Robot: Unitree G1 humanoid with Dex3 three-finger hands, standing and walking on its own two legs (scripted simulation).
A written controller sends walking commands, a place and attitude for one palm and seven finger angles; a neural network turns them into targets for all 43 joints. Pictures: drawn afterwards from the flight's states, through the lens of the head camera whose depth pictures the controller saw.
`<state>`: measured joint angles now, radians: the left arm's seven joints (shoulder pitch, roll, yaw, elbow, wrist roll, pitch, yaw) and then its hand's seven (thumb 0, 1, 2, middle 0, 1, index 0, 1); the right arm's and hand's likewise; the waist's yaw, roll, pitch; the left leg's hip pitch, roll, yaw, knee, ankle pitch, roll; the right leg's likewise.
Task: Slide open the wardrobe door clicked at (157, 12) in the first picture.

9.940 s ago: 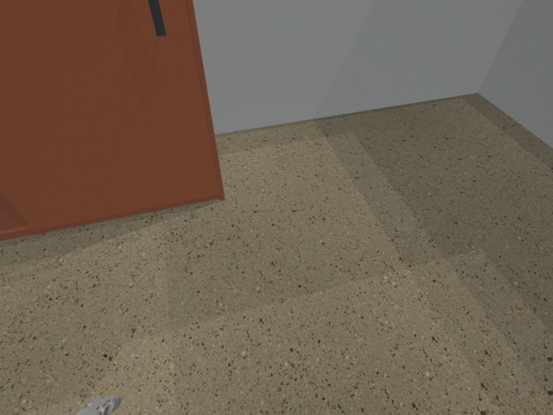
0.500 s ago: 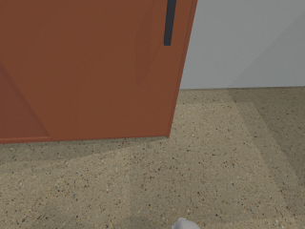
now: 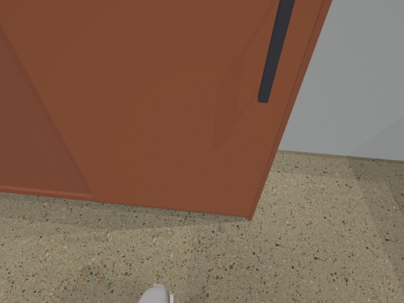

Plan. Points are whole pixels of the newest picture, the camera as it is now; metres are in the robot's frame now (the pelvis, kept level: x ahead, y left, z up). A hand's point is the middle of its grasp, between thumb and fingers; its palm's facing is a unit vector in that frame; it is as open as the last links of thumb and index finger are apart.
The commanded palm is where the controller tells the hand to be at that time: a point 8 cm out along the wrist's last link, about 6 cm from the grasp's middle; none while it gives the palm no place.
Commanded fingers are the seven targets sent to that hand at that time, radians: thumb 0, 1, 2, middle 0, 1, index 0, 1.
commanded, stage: take the last steps up to it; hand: right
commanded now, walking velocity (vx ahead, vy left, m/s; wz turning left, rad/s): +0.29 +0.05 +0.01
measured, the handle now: (273, 48) +0.67 -0.11 +0.21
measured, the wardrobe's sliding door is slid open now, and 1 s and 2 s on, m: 0.00 0.00 0.00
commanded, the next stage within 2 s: come to a stop and stand still in 0.42 s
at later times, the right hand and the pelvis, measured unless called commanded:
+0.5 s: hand out of the picture +0.13 -0.12 -0.18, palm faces +0.12 +0.98 -0.18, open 7.3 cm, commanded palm none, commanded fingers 0.00 -0.90 -0.90 0.20 0.30 0.20 0.30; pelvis +0.14 +0.05 +0.00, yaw -2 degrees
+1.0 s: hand out of the picture +0.17 -0.14 -0.18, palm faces +0.08 +0.97 -0.24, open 7.4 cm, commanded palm none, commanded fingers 0.00 -0.90 -0.90 0.20 0.30 0.20 0.30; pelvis +0.14 +0.06 -0.01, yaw -1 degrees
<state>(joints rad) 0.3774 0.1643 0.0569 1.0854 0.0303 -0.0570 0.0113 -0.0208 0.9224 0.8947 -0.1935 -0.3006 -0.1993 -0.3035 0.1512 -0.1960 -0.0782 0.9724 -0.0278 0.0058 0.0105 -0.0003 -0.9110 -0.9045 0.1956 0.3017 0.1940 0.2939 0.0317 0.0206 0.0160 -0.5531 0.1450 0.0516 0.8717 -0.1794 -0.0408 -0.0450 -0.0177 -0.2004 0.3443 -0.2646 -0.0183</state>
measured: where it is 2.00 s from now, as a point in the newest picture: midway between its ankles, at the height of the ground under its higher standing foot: outside the picture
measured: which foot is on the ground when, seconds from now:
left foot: up 0.00-0.10, down 0.12-0.60, up 0.62-1.00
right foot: down 0.00-0.12, up 0.14-0.56, down 0.58-1.00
